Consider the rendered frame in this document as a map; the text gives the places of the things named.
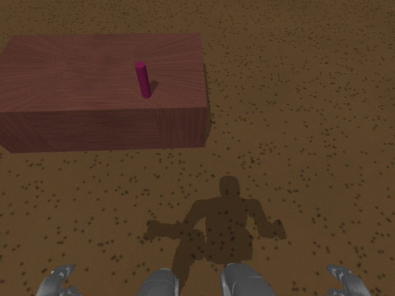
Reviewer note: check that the left robot hand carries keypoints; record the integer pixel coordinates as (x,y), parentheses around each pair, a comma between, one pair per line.
(51,285)

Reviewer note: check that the can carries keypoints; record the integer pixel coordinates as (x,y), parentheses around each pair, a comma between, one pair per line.
(143,79)

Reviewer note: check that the right robot hand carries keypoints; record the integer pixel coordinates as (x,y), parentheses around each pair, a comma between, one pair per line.
(353,286)

